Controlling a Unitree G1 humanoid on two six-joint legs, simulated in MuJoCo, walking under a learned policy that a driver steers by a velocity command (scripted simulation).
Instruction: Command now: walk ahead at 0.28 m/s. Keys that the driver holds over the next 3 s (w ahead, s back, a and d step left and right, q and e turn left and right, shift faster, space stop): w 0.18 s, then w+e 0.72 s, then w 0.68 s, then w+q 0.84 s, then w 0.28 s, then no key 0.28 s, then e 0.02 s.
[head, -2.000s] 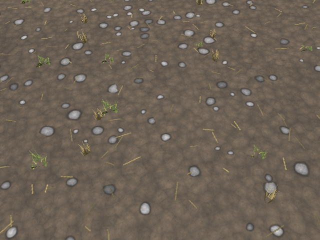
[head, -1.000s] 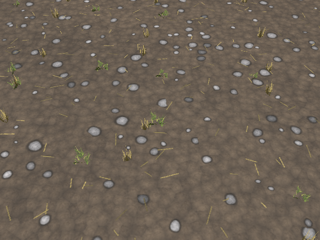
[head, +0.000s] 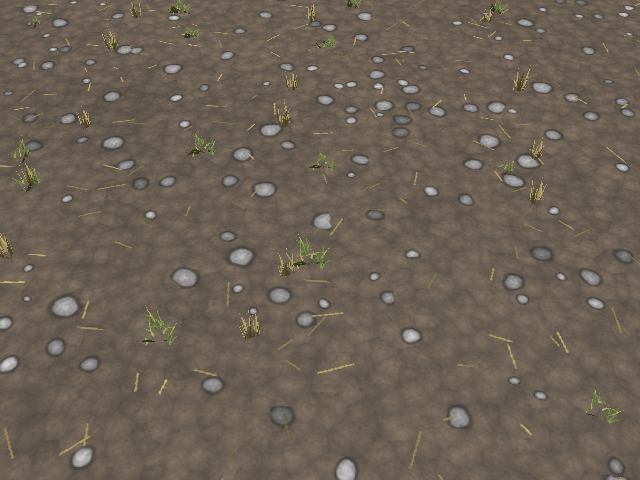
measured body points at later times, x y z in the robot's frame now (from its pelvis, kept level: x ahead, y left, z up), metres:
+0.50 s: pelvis +0.20 +0.00 -0.01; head +0.24 -0.01 +0.43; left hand +0.45 +0.18 -0.11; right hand +0.08 -0.24 -0.15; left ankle +0.01 +0.12 -0.73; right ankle +0.37 -0.13 -0.71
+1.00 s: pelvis +0.50 -0.06 +0.00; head +0.52 -0.08 +0.45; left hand +0.62 +0.20 -0.12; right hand +0.62 -0.37 -0.08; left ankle +0.70 +0.01 -0.71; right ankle +0.37 -0.11 -0.73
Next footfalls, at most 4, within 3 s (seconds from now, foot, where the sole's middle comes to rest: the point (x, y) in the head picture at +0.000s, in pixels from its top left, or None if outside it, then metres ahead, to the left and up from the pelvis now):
0.54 right None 0.41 -0.12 -0.77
1.04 left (344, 397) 0.73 -0.02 -0.77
1.54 right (486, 348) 0.86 -0.37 -0.77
2.10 left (427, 238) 1.23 -0.27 -0.77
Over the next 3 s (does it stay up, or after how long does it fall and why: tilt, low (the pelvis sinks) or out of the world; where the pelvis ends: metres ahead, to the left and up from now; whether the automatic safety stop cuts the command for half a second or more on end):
stays up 1.49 -0.39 0.01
